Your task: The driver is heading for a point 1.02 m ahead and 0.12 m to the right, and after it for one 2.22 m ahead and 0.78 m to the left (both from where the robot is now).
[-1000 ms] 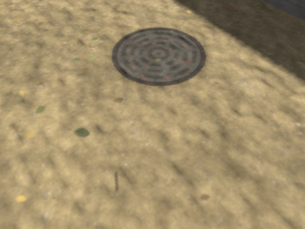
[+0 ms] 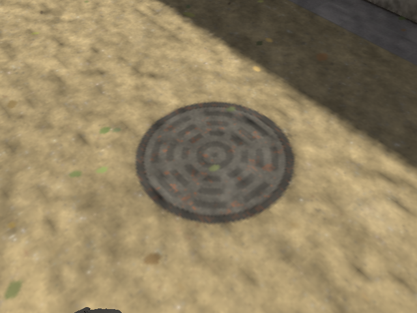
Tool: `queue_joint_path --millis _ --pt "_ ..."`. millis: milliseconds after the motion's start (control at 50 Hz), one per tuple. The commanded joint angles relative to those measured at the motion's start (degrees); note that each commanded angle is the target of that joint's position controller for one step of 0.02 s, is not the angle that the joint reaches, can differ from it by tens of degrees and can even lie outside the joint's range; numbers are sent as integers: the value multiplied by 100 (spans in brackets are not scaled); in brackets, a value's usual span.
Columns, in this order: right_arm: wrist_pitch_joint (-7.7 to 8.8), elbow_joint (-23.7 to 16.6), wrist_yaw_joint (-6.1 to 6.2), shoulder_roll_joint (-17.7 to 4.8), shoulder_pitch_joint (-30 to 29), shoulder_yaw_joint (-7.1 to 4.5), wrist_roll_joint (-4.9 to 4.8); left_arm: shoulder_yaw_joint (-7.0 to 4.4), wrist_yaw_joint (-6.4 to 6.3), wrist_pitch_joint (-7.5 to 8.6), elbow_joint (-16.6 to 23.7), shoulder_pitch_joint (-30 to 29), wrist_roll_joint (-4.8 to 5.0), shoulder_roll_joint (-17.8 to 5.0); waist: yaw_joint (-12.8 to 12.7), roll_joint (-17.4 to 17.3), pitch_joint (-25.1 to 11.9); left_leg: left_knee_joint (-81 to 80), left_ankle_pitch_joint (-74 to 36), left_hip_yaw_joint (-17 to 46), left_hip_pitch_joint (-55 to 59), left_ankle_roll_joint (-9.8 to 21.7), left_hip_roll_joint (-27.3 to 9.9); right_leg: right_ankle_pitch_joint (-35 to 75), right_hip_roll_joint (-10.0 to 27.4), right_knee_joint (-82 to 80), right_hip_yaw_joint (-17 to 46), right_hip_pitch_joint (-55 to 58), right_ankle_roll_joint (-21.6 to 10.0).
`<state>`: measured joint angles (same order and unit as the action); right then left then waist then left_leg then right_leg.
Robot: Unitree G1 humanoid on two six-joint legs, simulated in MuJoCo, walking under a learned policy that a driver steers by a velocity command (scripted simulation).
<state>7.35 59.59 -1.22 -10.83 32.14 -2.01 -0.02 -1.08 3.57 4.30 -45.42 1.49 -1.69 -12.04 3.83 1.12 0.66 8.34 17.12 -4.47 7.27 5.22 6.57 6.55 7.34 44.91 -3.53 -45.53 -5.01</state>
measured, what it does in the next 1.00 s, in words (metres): walks ahead: right foot, then left foot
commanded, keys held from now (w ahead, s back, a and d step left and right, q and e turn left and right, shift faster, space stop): w+shift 0.62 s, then w+e+shift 0.22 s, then q+shift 0.16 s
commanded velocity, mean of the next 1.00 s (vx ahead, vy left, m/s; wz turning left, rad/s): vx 0.95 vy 0.00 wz -0.10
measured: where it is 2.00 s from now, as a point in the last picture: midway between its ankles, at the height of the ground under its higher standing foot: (184, 128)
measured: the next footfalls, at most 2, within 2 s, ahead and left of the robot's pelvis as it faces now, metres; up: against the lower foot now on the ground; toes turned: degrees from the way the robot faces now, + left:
right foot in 0.14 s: +0.36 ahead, -0.08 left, +0.00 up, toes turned -3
left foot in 0.60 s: +0.82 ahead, +0.10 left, +0.00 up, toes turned +4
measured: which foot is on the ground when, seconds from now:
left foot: down 0.00-0.16, up 0.18-0.58, down 0.60-1.00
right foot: up 0.00-0.12, down 0.14-0.62, up 0.64-1.00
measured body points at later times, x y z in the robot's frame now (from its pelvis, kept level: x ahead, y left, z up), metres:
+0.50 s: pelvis +0.49 -0.01 +0.00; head +0.52 +0.00 +0.44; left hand +0.37 +0.23 -0.14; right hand +0.73 -0.21 -0.08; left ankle +0.73 +0.14 -0.68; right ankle +0.32 -0.08 -0.73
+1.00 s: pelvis +0.97 +0.02 -0.01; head +1.01 +0.02 +0.44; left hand +1.22 +0.20 -0.11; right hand +0.84 -0.20 -0.15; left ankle +0.78 +0.10 -0.73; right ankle +1.18 -0.09 -0.71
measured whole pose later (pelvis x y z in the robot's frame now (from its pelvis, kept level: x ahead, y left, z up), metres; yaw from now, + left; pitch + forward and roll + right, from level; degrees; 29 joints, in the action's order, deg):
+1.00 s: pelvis +0.97 +0.02 -0.01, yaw -6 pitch +0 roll +1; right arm 7.0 60.1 0.5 -10.4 30.1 -0.2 -1.3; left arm 0.1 3.0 5.3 -45.0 -0.1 -0.5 -12.8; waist 4.3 1.7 3.8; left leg 14.0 23.7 -9.1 11.6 2.4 3.3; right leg 6.8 -0.3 33.1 -4.4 -36.5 -6.4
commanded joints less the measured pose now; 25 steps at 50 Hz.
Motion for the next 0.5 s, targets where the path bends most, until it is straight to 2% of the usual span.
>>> queue_joint_path --millis 20,60,80,100,120,140,160,180,200,220,240,260,280,300,320,380,400,420,440,480,500 --pt "152 -318 74 -784 -61 -62 -41 45 15 58 460 -774 72 -202 -153 -174 972 -1006 -3734 395 -1151 353 -1437 569 -406 -1046 -451 1232 -147" --pt "103 -278 123 -1012 14 -71 31 -2 -54 71 477 -710 55 -375 -257 -425 597 -322 -6015 245 -112 244 -1558 58 -819 -1332 -624 1484 -287" --pt "47 -250 180 -1149 25 -92 99 -47 -100 68 435 -459 49 -501 -429 -647 293 276 -7118 229 275 189 -1662 -416 -1048 -1346 -655 1762 -352" --pt "-37 -213 245 -1281 -10 -125 184 -123 -161 71 284 201 54 -685 -781 -826 -114 1235 -7762 232 444 161 -1760 -838 -1204 -1364 -558 2394 -443" --pt "-129 -224 297 -1406 -168 -167 255 -231 -247 68 -41 1281 63 -905 -1273 -932 -671 2557 -7763 198 311 179 -1811 -1210 -1261 -1436 -437 3419 -551" --pt "-172 -303 305 -1390 -461 -182 262 -355 -347 52 -372 2402 -11 -1144 -1814 -838 -1136 4185 -6666 110 -563 208 -1647 -1519 -907 -1541 -127 4786 -701" --pt "-129 -535 201 -697 -358 -47 167 -506 -439 30 -470 3034 -179 -1631 -1660 174 -1738 6491 -3117 103 -2459 217 -993 -3256 551 -1348 1668 6364 -1021" --pt "-7 -675 80 -363 155 16 -171 -552 -317 30 -503 2806 -182 -1635 -1053 1470 -2350 8073 839 837 -4357 117 -103 -4128 1587 -2510 4957 7350 -1684" --pt "18 -850 152 -805 -660 -52 -116 -516 -239 56 -510 2273 -76 -1235 -1028 560 -1454 7941 225 1053 -4997 311 -619 -4043 1199 -2899 4423 6731 -1388" --pt "40 -998 140 -818 -1196 -52 -80 -436 -212 119 -558 1981 -34 -878 -925 16 -735 7568 -216 978 -5008 325 -832 -3355 1055 -3045 3531 5778 -1251" --pt "15 -1031 108 -679 -1369 -20 -6 -371 -204 163 -623 1800 -80 -600 -681 -429 -314 7194 -315 990 -4778 314 -1028 -2856 837 -3212 2958 4960 -1085" --pt "-69 -1088 49 -538 -1386 6 123 -297 -233 199 -704 1772 -70 -421 -432 -431 -80 6954 -341 1021 -4527 265 -1153 -2640 580 -3338 2493 4305 -902" --pt "-168 -1100 -35 -376 -1248 51 212 -251 -264 235 -804 1807 -35 -346 -224 -196 19 6719 -314 997 -4330 164 -1260 -2694 470 -3515 2230 3852 -846" --pt "-237 -1160 -88 -306 -1364 74 253 -237 -276 287 -887 1897 29 -335 -154 -107 228 6542 -287 938 -4416 71 -1369 -2603 361 -3688 2023 3609 -819" --pt "-282 -1286 -131 -292 -1624 92 287 -243 -275 337 -946 1988 97 -424 -127 -57 435 6328 -368 836 -4654 -21 -1477 -2465 314 -3866 1803 3439 -814" --pt "-282 -1773 -191 -448 -2776 145 286 -248 -221 421 -951 2199 128 -604 -286 -73 880 4911 -1409 351 -4895 -167 -1557 -1157 -68 -4270 983 3101 -756" --pt "-262 -1846 -213 -422 -2971 179 253 -243 -202 440 -923 2208 162 -612 -315 -133 857 4251 -1915 223 -4550 -173 -1493 -738 -242 -4288 697 2975 -678" --pt "-226 -1955 -251 -359 -3205 236 210 -260 -204 481 -920 2269 196 -712 -360 -13 914 3539 -2374 111 -4020 -130 -1442 -342 -207 -4423 600 2743 -633" --pt "-215 -1998 -275 -389 -3468 247 160 -256 -216 511 -983 2452 245 -752 -480 -86 957 3168 -2770 -108 -3694 -74 -1282 113 -162 -4674 529 2842 -596" --pt "-215 -2062 -248 -510 -3717 233 118 -265 -240 506 -1081 2705 246 -935 -588 -9 949 2585 -3047 -235 -3667 66 -1085 1037 -23 -4769 377 3786 -524" --pt "-211 -2078 -222 -614 -3728 205 138 -259 -257 483 -1104 2762 217 -1011 -570 53 837 2367 -2923 -295 -3687 148 -951 1906 42 -4541 262 4365 -462"
Velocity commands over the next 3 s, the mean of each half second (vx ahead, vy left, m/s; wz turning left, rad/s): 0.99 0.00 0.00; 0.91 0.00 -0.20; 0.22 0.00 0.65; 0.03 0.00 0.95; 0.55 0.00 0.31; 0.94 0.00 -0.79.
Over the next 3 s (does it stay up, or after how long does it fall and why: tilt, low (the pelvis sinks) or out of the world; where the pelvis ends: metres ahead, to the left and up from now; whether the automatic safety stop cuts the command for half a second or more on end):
stays up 1.58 0.38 -0.02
